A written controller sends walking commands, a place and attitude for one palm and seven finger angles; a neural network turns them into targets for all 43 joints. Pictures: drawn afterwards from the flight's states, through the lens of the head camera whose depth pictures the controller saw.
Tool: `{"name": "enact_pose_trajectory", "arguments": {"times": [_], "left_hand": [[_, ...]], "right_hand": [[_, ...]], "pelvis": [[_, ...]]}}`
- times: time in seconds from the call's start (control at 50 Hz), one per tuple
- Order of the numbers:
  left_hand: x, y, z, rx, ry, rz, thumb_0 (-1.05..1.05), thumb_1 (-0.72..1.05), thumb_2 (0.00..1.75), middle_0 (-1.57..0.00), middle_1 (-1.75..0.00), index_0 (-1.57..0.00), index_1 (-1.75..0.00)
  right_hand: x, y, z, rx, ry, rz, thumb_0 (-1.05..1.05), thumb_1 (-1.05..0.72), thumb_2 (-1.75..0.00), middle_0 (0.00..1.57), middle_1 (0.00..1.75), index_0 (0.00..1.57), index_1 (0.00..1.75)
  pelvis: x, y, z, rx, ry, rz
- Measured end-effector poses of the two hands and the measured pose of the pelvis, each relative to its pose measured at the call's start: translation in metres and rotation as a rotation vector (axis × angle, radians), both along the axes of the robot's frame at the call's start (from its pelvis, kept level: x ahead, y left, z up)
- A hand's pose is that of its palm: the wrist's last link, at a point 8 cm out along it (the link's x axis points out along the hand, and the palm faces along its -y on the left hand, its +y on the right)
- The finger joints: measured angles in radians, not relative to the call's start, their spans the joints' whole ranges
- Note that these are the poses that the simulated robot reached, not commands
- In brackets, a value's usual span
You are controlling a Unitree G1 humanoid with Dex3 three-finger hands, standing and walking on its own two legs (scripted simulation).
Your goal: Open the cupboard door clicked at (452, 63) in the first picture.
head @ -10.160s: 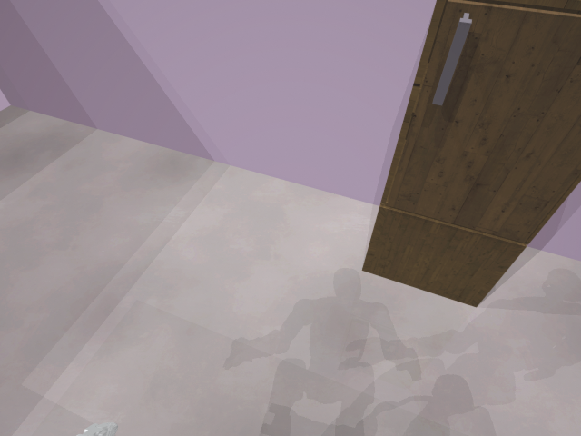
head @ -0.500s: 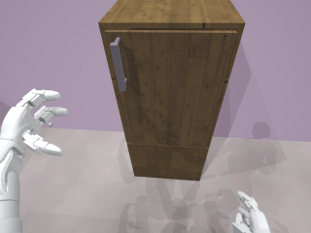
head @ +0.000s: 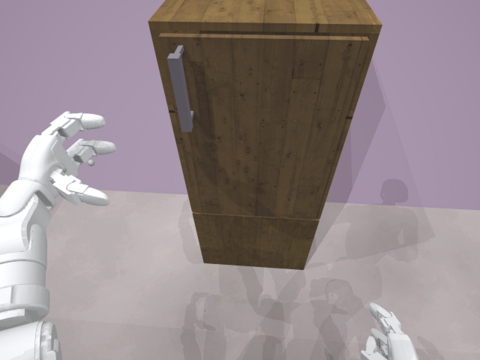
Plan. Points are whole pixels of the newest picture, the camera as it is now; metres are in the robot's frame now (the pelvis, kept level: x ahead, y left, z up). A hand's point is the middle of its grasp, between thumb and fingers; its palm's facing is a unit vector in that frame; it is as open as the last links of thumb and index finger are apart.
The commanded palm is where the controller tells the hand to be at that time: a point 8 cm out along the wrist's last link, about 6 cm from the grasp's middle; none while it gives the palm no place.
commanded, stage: move the hooked fingers beside the handle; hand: left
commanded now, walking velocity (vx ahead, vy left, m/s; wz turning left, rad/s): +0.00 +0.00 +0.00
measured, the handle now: (183, 90) +0.61 +0.17 +0.15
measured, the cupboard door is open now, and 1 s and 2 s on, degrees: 0 0 0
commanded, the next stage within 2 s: none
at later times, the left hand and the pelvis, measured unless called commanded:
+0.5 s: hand (125, 130) +0.44 +0.24 +0.16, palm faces +0.00 -1.00 +0.00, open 14.0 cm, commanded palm +0.42 +0.29 +0.16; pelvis +0.02 +0.02 +0.00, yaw -2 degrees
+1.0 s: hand (140, 108) +0.51 +0.24 +0.17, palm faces -0.01 -1.00 +0.00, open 14.0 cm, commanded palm +0.50 +0.29 +0.16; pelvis +0.01 +0.01 -0.01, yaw -2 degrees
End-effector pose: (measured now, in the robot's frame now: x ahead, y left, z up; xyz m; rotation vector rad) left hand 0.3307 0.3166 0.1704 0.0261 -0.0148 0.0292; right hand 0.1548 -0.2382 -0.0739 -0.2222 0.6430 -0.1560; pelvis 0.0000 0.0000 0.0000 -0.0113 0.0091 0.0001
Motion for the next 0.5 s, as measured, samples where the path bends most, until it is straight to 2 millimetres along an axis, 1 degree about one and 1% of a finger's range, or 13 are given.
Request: {"name": "enact_pose_trajectory", "arguments": {"times": [0.12,0.28,0.38,0.5], "left_hand": [[0.032,-0.008,-0.003,-0.017,0.021,-0.029,-0.01,-0.5,0.3,-0.3,-1.2,-0.31,-1.2],[0.058,-0.013,-0.007,-0.015,0.021,-0.024,-0.01,-0.5,0.3,-0.3,-1.2,-0.31,-1.2],[0.073,-0.016,-0.008,-0.013,0.028,-0.025,-0.01,-0.5,0.3,-0.3,-1.2,-0.3,-1.2],[0.091,-0.022,-0.005,-0.021,0.028,-0.028,-0.01,-0.5,0.3,-0.3,-1.2,-0.3,-1.2]], "right_hand": [[-0.02,-0.002,-0.006,0.0,0.058,-0.041,0.01,-0.9,-0.9,0.21,0.3,0.2,0.3],[-0.044,-0.003,-0.015,-0.005,0.154,-0.081,0.01,-0.9,-0.9,0.21,0.3,0.2,0.3],[-0.052,-0.003,-0.02,-0.008,0.203,-0.095,0.01,-0.9,-0.9,0.21,0.3,0.2,0.3],[-0.058,-0.003,-0.023,-0.008,0.24,-0.106,0.01,-0.9,-0.9,0.21,0.3,0.2,0.3]], "pelvis": [[0.003,0.006,0.0,0.003,0.026,-0.017],[0.01,0.012,0.0,0.002,0.05,-0.029],[0.013,0.015,-0.001,0.001,0.063,-0.028],[0.016,0.017,-0.001,0.0,0.079,-0.03]]}}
